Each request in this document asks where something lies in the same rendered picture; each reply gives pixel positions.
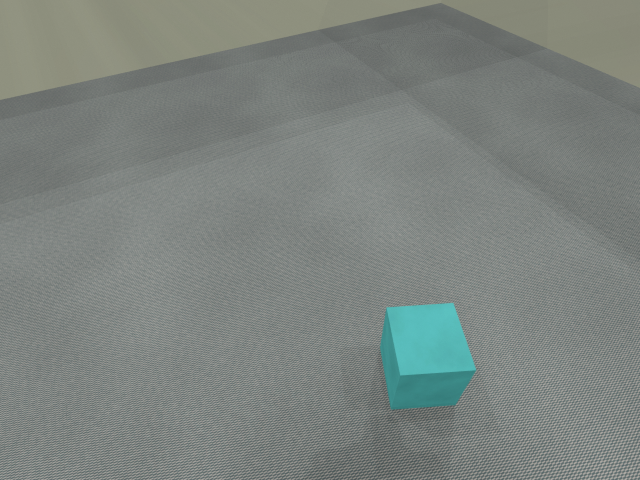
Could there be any carton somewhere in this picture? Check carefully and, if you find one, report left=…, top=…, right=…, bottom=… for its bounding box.
left=380, top=303, right=476, bottom=410

